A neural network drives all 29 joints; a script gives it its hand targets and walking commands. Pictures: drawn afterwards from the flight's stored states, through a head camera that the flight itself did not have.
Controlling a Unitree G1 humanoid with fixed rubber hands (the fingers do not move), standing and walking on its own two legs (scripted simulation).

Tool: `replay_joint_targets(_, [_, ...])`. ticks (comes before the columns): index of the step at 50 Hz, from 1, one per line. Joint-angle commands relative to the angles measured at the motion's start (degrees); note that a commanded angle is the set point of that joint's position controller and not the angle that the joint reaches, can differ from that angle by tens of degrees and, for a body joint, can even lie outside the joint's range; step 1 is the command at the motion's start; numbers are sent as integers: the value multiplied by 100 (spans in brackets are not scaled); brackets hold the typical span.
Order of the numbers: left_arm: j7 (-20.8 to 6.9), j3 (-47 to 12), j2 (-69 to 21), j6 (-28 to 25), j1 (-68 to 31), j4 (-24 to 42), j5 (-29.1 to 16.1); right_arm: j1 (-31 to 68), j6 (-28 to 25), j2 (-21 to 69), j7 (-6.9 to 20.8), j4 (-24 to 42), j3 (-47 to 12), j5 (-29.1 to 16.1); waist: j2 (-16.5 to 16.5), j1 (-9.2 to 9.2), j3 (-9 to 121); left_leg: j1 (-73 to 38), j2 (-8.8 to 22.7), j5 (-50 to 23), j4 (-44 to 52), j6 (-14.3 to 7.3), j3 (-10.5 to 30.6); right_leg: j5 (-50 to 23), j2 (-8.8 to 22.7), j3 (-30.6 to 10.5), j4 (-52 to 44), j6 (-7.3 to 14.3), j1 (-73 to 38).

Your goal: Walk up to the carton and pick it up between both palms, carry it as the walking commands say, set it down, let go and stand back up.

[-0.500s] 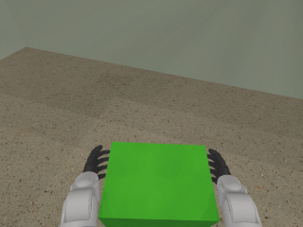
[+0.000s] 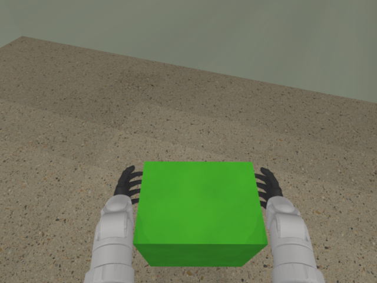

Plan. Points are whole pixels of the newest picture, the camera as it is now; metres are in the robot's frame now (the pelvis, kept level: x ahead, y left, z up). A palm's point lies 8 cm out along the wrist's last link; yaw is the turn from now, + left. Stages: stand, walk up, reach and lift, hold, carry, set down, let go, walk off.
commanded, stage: set down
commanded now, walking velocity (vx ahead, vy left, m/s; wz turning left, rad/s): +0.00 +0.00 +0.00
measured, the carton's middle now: (197, 218) +0.30 +0.00 -0.08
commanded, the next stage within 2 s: none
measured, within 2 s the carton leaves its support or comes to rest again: neither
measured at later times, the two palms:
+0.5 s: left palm (131, 204) +0.33 +0.17 -0.08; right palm (260, 202) +0.34 -0.17 -0.07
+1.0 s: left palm (137, 207) +0.37 +0.17 -0.17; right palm (250, 204) +0.38 -0.16 -0.16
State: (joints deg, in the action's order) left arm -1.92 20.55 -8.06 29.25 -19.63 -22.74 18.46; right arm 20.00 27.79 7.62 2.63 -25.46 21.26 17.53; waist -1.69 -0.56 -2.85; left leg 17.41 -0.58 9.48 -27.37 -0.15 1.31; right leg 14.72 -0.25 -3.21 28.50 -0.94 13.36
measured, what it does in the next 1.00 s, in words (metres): lowers itself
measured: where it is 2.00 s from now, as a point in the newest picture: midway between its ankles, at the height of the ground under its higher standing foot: outside the picture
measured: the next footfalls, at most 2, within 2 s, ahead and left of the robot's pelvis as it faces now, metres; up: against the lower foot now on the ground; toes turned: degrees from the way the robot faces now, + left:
none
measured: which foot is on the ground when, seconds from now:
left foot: down 0.00-1.00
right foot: down 0.00-1.00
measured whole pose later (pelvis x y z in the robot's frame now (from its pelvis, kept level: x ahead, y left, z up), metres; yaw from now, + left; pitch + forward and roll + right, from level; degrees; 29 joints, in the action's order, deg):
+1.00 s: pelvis -0.03 -0.01 -0.10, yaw -1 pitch +37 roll -1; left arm -2.0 27.8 -6.9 19.6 -36.5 -25.6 17.5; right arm 37.7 19.0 5.7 2.6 -29.0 27.5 15.6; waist -2.0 -1.1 11.3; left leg 79.6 -1.7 16.4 -59.1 1.5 4.2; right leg 22.7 -3.6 -4.0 61.8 -1.2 76.0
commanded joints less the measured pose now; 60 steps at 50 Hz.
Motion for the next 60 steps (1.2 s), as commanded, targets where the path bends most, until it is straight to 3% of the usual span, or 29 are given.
replay_joint_targets(1, [-1351, -2864, -4855, -277, -2890, -418, -954, 3163, -276, 4789, 1429, -362, -2891, -973, 194, -27, 1913, -1194, -443, 53, 184, -56, 199, -1, -552, -19, -470, 254, 766])
replay_joint_targets(12, [-1398, -2722, -4706, -694, -2825, -498, -880, 2959, -661, 4759, 1424, -549, -2675, -870, 153, 3, 2868, -535, -488, -1274, -452, -69, 170, -1139, -577, -26, 131, 164, 1416])
replay_joint_targets(25, [-1474, -2699, -4655, -1113, -3123, -597, -865, 3316, -1093, 4783, 1429, -540, -2763, -850, 83, -84, 4037, 747, -515, -1509, -1309, -52, 133, -1470, -634, 30, 977, 44, 2515])
replay_joint_targets(44, [-1593, -2700, -4904, -978, -4254, -837, -868, 4531, -989, 4802, 1657, -682, -2667, -962, 206, -120, 5418, 2353, -558, -634, -2613, 65, -56, -426, -778, 309, 2397, 55, 4683])
replay_joint_targets(60, [-1486, -2813, -4851, -987, -4984, -1002, -1253, 5259, -986, 4815, 1521, -821, -2970, -1365, 117, -186, 6521, 3663, -624, -755, -3915, 137, -218, -490, -861, 419, 3643, -48, 5895])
